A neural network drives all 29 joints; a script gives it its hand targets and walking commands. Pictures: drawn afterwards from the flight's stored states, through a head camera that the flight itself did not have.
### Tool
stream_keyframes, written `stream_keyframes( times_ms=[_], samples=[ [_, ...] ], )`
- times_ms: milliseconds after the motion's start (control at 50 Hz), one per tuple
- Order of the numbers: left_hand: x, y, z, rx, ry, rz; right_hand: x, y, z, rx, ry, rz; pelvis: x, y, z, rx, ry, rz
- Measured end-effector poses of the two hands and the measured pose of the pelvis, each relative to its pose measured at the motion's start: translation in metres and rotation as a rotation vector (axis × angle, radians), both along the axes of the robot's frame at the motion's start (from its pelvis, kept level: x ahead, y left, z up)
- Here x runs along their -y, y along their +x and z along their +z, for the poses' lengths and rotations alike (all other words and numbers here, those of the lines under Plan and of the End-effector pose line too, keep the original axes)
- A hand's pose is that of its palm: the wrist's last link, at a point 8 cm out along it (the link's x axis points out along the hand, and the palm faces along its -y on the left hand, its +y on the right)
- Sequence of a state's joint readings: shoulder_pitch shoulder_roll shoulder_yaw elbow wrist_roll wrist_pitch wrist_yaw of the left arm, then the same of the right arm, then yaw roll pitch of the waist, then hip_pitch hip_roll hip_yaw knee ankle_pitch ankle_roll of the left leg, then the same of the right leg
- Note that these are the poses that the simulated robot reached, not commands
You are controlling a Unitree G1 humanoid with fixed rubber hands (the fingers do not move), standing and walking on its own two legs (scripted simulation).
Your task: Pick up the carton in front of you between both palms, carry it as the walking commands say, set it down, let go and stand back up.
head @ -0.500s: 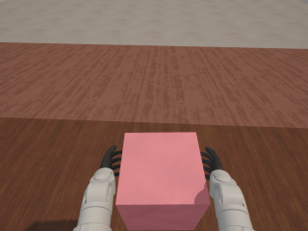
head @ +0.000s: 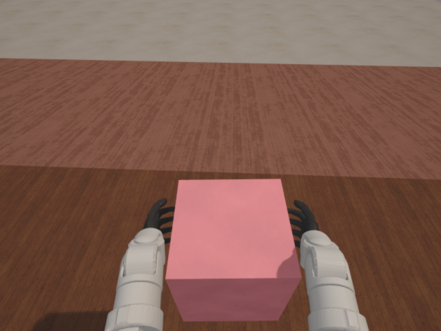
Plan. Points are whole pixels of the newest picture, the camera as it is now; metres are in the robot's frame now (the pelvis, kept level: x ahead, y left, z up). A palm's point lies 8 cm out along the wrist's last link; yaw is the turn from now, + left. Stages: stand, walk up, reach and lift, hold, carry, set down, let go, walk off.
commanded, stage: reach and lift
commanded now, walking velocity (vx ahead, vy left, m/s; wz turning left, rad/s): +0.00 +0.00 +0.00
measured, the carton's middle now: (230, 252) +0.30 +0.00 -0.04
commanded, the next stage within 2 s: hold in 0.50 s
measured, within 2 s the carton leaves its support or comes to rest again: neither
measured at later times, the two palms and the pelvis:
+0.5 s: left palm (153, 231) +0.30 +0.15 +0.04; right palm (310, 233) +0.30 -0.15 +0.04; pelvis +0.02 +0.00 +0.00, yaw +0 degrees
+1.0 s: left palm (150, 230) +0.29 +0.15 +0.06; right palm (312, 232) +0.29 -0.15 +0.06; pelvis +0.00 +0.00 +0.00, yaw +0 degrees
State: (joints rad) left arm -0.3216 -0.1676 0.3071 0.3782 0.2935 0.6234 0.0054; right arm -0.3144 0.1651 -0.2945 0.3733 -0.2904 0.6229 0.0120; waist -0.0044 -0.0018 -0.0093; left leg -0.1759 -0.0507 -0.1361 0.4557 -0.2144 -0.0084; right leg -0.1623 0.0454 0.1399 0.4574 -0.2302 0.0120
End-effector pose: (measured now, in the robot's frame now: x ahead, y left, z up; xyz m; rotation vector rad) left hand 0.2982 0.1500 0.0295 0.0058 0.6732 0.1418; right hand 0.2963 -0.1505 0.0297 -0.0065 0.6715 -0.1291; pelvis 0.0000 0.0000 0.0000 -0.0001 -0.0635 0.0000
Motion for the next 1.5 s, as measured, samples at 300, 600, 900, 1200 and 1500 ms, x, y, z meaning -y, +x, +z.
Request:
stream_keyframes(
  times_ms=[300, 600, 900, 1200, 1500],
  samples=[
    [0.001, 0.004, 0.006, -0.005, 0.022, -0.015, 0.001, 0.004, 0.006, -0.005, -0.019, 0.015, 0.001, 0.014, 0.004, 0.011, 0.001, -0.001],
    [0.001, 0.000, 0.020, 0.020, 0.022, -0.015, 0.001, 0.000, 0.020, 0.020, -0.022, 0.015, 0.002, 0.015, 0.006, 0.033, 0.001, 0.000],
    [0.000, -0.007, 0.025, 0.006, 0.014, -0.009, 0.000, -0.006, 0.025, 0.006, -0.014, 0.009, 0.001, 0.004, 0.005, 0.064, 0.000, 0.000],
    [0.012, 0.031, 0.045, 0.066, 0.003, -0.016, 0.012, 0.024, 0.042, 0.065, 0.009, -0.027, 0.010, 0.039, -0.008, -0.088, 0.000, -0.024],
    [0.022, 0.137, 0.052, -0.044, -0.047, 0.011, 0.021, 0.125, 0.047, -0.045, 0.050, -0.074, 0.013, 0.163, -0.003, -0.170, -0.010, -0.046]
  ],
)
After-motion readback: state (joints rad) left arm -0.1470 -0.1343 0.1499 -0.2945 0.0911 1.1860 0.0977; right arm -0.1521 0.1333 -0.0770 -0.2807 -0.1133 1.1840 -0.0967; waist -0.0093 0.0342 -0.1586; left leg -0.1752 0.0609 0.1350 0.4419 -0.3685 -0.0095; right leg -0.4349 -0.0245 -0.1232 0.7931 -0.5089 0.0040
